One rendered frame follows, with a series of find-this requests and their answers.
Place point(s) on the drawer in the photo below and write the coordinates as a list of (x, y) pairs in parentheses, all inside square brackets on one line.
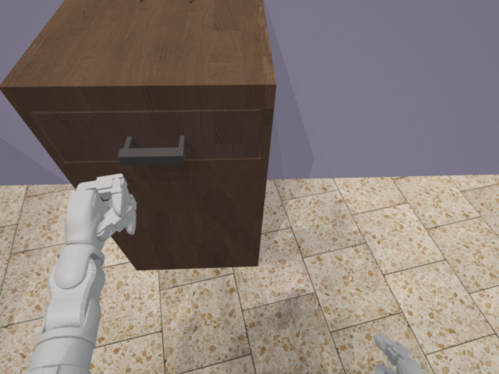
[(99, 135)]

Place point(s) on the left robot forearm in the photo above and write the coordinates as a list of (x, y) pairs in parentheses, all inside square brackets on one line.
[(69, 329)]

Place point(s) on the robot right hand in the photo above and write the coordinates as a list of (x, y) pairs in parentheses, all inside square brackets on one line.
[(398, 356)]

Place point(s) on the cabinet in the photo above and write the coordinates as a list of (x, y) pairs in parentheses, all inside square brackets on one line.
[(122, 55)]

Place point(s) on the handle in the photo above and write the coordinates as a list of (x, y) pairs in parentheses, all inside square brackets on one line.
[(135, 156)]

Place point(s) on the robot left hand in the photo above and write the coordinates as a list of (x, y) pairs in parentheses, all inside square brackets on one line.
[(85, 210)]

